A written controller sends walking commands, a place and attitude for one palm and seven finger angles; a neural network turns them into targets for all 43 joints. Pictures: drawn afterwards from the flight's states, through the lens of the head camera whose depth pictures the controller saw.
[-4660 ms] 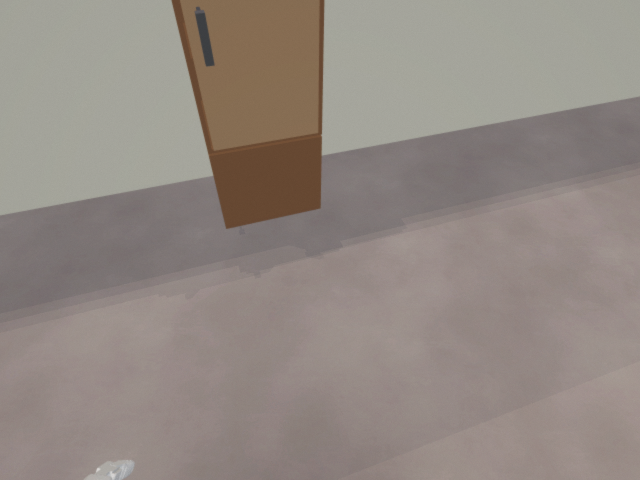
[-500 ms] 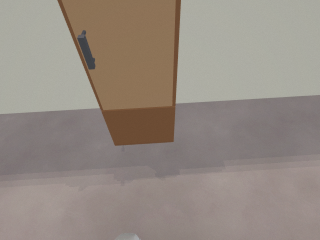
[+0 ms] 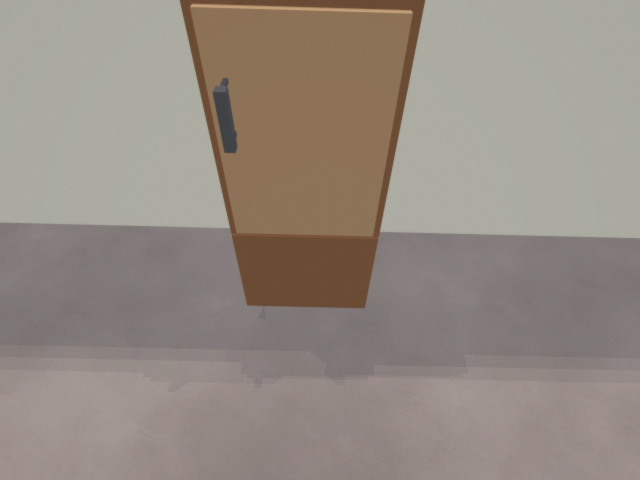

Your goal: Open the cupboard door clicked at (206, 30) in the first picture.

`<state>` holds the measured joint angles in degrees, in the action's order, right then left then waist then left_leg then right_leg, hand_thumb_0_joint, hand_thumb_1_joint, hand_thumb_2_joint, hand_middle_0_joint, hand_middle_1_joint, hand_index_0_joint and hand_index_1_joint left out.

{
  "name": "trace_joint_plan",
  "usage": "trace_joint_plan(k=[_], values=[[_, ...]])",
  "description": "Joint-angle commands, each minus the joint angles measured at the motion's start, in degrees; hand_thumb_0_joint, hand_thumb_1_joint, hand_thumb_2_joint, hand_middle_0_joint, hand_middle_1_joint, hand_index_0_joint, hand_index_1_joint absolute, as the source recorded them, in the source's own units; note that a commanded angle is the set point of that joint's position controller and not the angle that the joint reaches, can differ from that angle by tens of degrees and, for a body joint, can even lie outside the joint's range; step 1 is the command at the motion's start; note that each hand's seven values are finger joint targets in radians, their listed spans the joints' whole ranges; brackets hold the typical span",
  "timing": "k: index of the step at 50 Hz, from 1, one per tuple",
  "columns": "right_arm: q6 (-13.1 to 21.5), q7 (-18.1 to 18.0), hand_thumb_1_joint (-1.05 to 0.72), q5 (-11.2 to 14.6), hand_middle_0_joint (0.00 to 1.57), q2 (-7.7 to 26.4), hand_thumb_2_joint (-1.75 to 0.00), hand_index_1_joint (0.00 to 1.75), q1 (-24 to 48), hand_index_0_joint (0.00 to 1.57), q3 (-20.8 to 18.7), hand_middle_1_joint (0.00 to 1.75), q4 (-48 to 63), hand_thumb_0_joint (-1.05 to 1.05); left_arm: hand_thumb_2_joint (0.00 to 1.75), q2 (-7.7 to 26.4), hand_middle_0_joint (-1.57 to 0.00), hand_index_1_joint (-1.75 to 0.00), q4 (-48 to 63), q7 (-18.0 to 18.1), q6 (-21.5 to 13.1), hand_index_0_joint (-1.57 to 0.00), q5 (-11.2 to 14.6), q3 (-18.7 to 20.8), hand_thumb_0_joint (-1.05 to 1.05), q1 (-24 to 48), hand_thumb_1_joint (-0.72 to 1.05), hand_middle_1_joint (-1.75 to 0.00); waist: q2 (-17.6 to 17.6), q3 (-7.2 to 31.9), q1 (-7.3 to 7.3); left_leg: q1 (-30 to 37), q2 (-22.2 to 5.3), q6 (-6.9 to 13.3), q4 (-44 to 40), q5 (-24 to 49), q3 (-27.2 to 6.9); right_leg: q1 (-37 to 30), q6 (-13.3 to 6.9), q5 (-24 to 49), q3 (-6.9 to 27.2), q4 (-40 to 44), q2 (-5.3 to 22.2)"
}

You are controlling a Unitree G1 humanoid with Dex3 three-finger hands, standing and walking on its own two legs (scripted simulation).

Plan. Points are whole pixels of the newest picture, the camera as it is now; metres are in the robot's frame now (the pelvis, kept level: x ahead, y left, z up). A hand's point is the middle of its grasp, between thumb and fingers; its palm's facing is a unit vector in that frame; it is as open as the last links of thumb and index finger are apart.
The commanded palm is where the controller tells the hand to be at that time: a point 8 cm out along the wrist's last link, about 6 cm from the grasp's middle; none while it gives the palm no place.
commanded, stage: take the last steps up to it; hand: left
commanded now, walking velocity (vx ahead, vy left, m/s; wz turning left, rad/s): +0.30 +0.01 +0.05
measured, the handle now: (227, 115) +0.79 +0.23 +0.04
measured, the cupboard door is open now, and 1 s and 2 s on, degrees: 0 0 0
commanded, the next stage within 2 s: come to a stop and stand still in 0.58 s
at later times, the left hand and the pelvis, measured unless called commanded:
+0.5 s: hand out of the picture +0.05 +0.12 -0.16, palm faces +0.16 -0.97 -0.17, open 7.3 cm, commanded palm none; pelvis +0.14 -0.02 +0.00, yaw +3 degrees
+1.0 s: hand (195, 378) +0.31 +0.22 -0.18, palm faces +0.09 -0.97 -0.22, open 7.3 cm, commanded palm none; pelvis +0.24 +0.03 +0.00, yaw +2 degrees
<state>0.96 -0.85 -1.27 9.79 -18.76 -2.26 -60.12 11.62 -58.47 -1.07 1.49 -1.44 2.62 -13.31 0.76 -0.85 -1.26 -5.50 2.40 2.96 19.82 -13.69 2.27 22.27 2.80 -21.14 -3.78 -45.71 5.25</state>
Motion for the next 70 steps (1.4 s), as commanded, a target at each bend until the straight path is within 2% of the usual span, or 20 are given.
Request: trace_joint_plan(k=[1,4,5,6,7,9,14,26,30,31,32,33,36,39,47,55,57,58,62,70], values=[[1.34,-0.52,-0.9,-0.29,0.2,9.06,-0.9,0.3,-3.13,0.2,-1.65,0.3,0.81,0.0,0.9,2.29,-0.2,-0.3,4.94,0.19,-2.45,-0.2,0.06,0.37,0.0,4.01,0.9,-0.3,-7.93,-4.58,-0.34,-2.81,-16.31,8.11,-8.03,-4.35,-15.6,0.56,-0.93,0.23,-0.79,8.25,-1.0],[1.39,-0.43,-0.9,0.14,0.2,7.21,-0.9,0.3,-1.9,0.2,-1.08,0.3,-0.1,0.0,0.9,3.22,-0.2,-0.3,1.49,0.46,-3.37,-0.2,-0.05,1.08,0.0,-4.35,0.9,-0.3,-2.86,-2.87,3.96,-12.79,-11.26,4.11,1.67,-7.45,-10.64,-17.54,-1.77,7.02,-0.85,20.22,-2.02],[1.7,-0.21,-0.9,0.57,0.2,5.0,-0.9,0.3,-2.03,0.2,-0.64,0.3,0.25,0.0,0.9,6.26,-0.2,-0.3,-0.27,0.92,-4.06,-0.2,-0.39,1.84,0.0,-9.45,0.9,-0.3,4.47,-0.83,6.1,-21.22,-6.96,1.61,12.05,-10.67,-5.72,-27.35,-3.9,-0.22,7.9,24.5,4.9],[1.94,0.17,-0.9,0.71,0.2,2.59,-0.9,0.3,-1.26,0.2,-0.29,0.3,2.06,0.0,0.9,11.32,-0.2,-0.3,-1.5,1.4,-4.34,-0.2,-0.47,2.93,0.0,-15.02,0.9,-0.3,17.17,-0.45,7.98,-31.55,-1.18,-0.76,26.7,-16.71,1.63,-32.45,-9.5,-8.07,26.65,32.88,18.03],[1.44,0.47,-0.9,0.09,0.2,5.9,-0.9,0.3,1.47,0.2,-1.05,0.3,3.41,0.0,0.9,12.09,-0.2,-0.3,-1.84,1.88,-3.93,-0.2,0.33,2.94,0.0,-17.08,0.9,-0.3,12.59,-2.0,8.53,-33.04,-3.22,-0.83,36.33,-19.25,-1.42,-27.48,-12.61,-14.33,31.8,38.04,22.34],[0.88,1.1,-0.9,-0.19,0.2,5.33,-0.9,0.3,1.91,0.2,-1.86,0.3,1.7,0.0,0.9,7.48,-0.2,-0.3,-0.89,2.05,-4.46,-0.2,0.53,2.14,0.0,-10.44,0.9,-0.3,9.74,-8.15,5.14,-32.79,-6.63,-0.75,43.8,-9.26,-3.39,-16.13,-11.16,-18.62,26.92,40.38,18.35],[-0.38,1.72,-0.9,-0.44,0.2,0.88,-0.9,0.3,-2.73,0.2,-1.6,0.3,-1.0,0.0,0.9,1.52,-0.2,-0.3,-1.19,2.16,-6.04,-0.2,0.5,0.36,0.0,-9.59,0.9,-0.3,4.25,-6.52,1.17,-28.71,-8.34,-3.54,42.47,3.02,-1.09,-13.68,-7.99,9.54,6.28,38.0,10.29],[0.51,2.84,-0.9,0.26,0.2,0.71,-0.9,0.3,13.3,0.2,-0.48,0.3,4.86,0.0,0.9,3.46,-0.2,-0.3,-6.02,2.94,-6.21,-0.2,-0.11,0.07,0.0,-16.47,0.9,-0.3,8.12,-7.5,3.81,-25.55,-7.25,-3.19,20.21,3.36,3.9,-20.31,-9.33,35.57,1.86,31.62,11.11],[1.72,1.48,-0.9,-0.23,0.2,4.31,-0.9,0.3,-0.85,0.2,-1.22,0.3,0.65,0.0,0.9,4.2,-0.2,-0.3,-6.15,3.09,-5.53,-0.2,0.26,0.53,0.0,-15.03,0.9,-0.3,3.37,1.87,-2.73,-1.47,-3.79,-0.89,7.33,8.35,4.89,-17.04,-6.5,40.82,-2.01,10.31,7.41],[2.28,0.71,-0.9,-0.83,0.2,9.73,-0.9,0.3,-7.12,0.2,-2.27,0.3,-0.63,0.0,0.9,1.74,-0.2,-0.3,-5.94,2.85,-5.32,-0.2,0.9,0.28,0.0,-17.93,0.9,-0.3,-6.98,9.43,-3.98,12.88,-14.26,2.1,7.92,20.73,-5.29,-7.08,-4.09,21.38,-5.11,-2.65,1.94],[2.1,0.05,-0.9,-0.15,0.2,14.3,-0.9,0.3,-10.87,0.2,-3.22,0.3,-1.34,0.0,0.9,-0.94,-0.2,-0.3,-4.86,2.6,-5.2,-0.2,1.32,-0.55,0.0,-18.86,0.9,-0.3,-17.57,13.75,-3.92,19.97,-26.18,7.81,4.77,33.44,-20.61,3.98,-2.73,-12.92,-4.04,-18.54,-3.84],[1.5,-0.28,-0.9,0.45,0.2,13.57,-0.9,0.3,-9.27,0.2,-2.74,0.3,-0.96,0.0,0.9,0.26,-0.2,-0.3,-3.99,2.99,-4.82,-0.2,0.9,-0.07,0.0,-16.43,0.9,-0.3,-12.68,12.38,-3.45,16.02,-27.72,10.02,1.36,30.95,-19.92,5.89,-3.94,-14.65,0.78,-24.92,-2.41],[2.28,-1.25,-0.9,0.39,0.2,5.03,-0.9,0.3,2.6,0.2,-0.27,0.3,1.12,0.0,0.9,-2.33,-0.2,-0.3,-5.08,2.88,-3.68,-0.2,0.86,-0.35,0.0,-10.97,0.9,-0.3,-4.55,-0.2,0.51,-3.25,-22.3,7.23,-1.45,41.1,-8.31,3.53,-1.92,-4.24,3.92,-21.47,2.28],[2.22,-1.89,-0.9,0.71,0.2,4.3,-0.9,0.3,7.11,0.2,0.59,0.3,1.21,0.0,0.9,-2.86,-0.2,-0.3,-6.19,3.17,-1.23,-0.2,1.07,-0.6,0.0,-14.74,0.9,-0.3,-5.21,0.74,3.65,-7.36,-19.89,5.03,-2.67,46.34,-2.72,-3.93,-0.27,-0.8,3.6,-10.83,1.52],[-0.67,-2.37,-0.9,-0.01,0.2,7.79,-0.9,0.3,7.79,0.2,-2.08,0.3,3.21,0.0,0.9,2.01,-0.2,-0.3,1.56,2.82,2.21,-0.2,0.0,1.75,0.0,-5.75,0.9,-0.3,-8.31,0.09,2.19,-6.48,-22.11,7.65,-0.48,36.3,-4.55,2.9,-0.57,-1.56,4.64,-12.16,-1.32],[-1.82,-0.57,-0.9,0.13,0.2,8.58,-0.9,0.3,6.67,0.2,-2.98,0.3,3.48,0.0,0.9,3.02,-0.2,-0.3,3.57,2.85,-0.51,-0.2,0.33,1.28,0.0,-4.85,0.9,-0.3,-7.88,4.7,2.76,-6.8,-15.58,1.8,7.71,18.65,-2.49,-12.74,-1.27,11.89,0.22,20.2,-2.29],[-2.12,0.11,-0.9,0.98,0.2,1.87,-0.9,0.3,4.0,0.2,-1.71,0.3,4.89,0.0,0.9,10.85,-0.2,-0.3,4.27,3.41,-2.11,-0.2,-0.51,1.96,0.0,-2.92,0.9,-0.3,13.69,3.93,1.4,-17.78,-4.69,-4.75,19.92,-13.82,3.24,-16.03,-7.55,35.05,18.84,26.54,15.0],[-2.95,-0.15,-0.9,0.92,0.2,3.69,-0.9,0.3,5.66,0.2,-1.97,0.3,5.41,0.0,0.9,11.66,-0.2,-0.3,4.6,3.28,-1.9,-0.2,-0.13,1.79,0.0,-3.79,0.9,-0.3,10.8,4.19,3.31,-16.01,-4.36,-4.54,26.87,-20.56,-0.68,-11.61,-12.58,38.9,18.87,27.23,19.17],[-4.2,0.18,-0.9,0.36,0.2,5.15,-0.9,0.3,3.82,0.2,-2.52,0.3,3.09,0.0,0.9,9.12,-0.2,-0.3,5.34,3.68,-1.53,-0.2,0.3,1.84,0.0,2.32,0.9,-0.3,8.36,0.87,1.29,-20.41,-4.72,-5.11,40.5,-12.05,-3.87,-9.96,-12.43,27.65,14.14,27.82,13.7],[-3.68,0.82,-0.9,0.23,0.2,5.42,-0.9,0.3,6.22,0.2,-2.12,0.3,4.52,0.0,0.9,9.43,-0.2,-0.3,3.42,3.77,-1.89,-0.2,-0.15,2.59,0.0,-4.49,0.9,-0.3,9.05,1.69,4.78,-22.41,-4.49,-6.71,32.61,-10.39,-3.08,-17.6,-12.27,21.54,16.27,28.43,14.0]])
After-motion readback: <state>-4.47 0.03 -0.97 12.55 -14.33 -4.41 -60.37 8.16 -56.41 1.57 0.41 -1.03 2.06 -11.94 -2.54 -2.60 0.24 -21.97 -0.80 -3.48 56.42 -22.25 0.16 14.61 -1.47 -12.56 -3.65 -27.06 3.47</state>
